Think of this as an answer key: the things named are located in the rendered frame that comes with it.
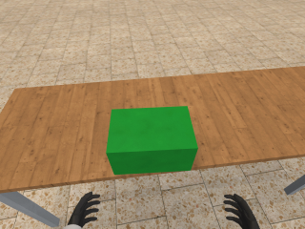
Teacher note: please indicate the table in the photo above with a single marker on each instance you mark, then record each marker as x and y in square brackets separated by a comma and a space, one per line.
[57, 135]

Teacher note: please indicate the left robot hand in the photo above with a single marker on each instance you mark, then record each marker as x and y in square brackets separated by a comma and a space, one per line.
[78, 216]

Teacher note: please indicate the carton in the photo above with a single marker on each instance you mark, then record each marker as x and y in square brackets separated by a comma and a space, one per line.
[151, 140]

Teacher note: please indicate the right robot hand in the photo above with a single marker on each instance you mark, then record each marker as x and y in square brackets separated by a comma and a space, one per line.
[246, 218]

